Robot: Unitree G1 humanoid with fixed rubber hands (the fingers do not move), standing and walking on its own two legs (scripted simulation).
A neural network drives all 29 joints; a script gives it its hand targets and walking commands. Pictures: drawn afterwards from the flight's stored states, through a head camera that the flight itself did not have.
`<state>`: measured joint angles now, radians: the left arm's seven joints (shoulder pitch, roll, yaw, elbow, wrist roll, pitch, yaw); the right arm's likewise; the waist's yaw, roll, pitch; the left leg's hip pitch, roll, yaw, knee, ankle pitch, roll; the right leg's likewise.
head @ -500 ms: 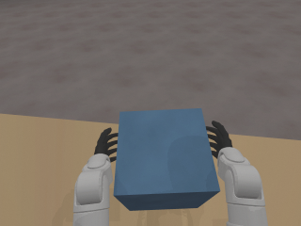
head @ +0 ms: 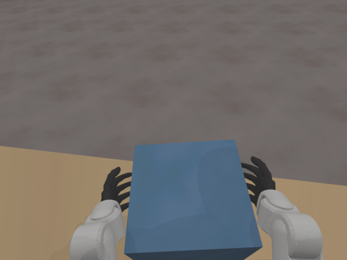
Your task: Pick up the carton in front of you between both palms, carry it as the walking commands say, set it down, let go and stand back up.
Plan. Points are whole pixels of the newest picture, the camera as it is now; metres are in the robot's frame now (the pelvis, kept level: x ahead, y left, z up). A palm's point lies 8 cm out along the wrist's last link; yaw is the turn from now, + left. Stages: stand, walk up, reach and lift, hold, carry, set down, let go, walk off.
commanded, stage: carry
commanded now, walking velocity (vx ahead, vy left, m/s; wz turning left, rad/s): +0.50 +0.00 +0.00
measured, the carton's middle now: (188, 210) +0.24 +0.00 +0.01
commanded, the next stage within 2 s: none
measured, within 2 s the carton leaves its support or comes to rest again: neither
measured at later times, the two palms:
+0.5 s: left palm (130, 101) +0.57 +0.16 +0.07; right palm (226, 101) +0.54 -0.14 +0.08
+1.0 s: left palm (150, 45) +0.97 +0.12 +0.07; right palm (218, 40) +0.99 -0.19 +0.06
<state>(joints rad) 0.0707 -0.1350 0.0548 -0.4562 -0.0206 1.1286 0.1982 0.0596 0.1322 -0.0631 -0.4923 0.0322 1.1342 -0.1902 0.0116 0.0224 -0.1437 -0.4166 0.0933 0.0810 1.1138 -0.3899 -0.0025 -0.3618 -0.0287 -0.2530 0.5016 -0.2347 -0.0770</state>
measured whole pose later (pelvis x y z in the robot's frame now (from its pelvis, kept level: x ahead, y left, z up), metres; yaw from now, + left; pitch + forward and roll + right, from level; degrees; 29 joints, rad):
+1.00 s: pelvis +0.64 -0.04 -0.01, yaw -1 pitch +5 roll +1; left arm -0.46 -0.15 0.27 -0.06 0.01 0.96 0.18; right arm -0.49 0.13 -0.30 -0.06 -0.04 0.96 -0.20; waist 0.05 0.01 0.06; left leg -0.53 0.03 0.01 1.25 -0.40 0.04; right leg -0.44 0.00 -0.17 0.58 -0.24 -0.10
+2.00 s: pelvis +1.35 -0.04 -0.05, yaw +0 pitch +5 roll +0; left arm -0.34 -0.16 0.21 -0.11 0.02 0.95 0.18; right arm -0.34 0.17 -0.28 -0.11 -0.07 0.92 -0.18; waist 0.07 -0.01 -0.01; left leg -0.57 0.02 0.02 1.19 -0.38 0.03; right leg -0.33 0.04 -0.17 0.46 -0.22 -0.11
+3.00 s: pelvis +2.03 -0.05 -0.03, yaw +0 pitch +4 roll +1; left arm 0.12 -0.14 0.03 -0.51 0.01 1.10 0.15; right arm 0.11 0.14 -0.03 -0.53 -0.03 1.11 -0.13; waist 0.03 0.01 -0.14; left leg -0.57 0.11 0.12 0.69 -0.15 -0.02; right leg -0.11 -0.05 -0.22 0.26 -0.22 -0.03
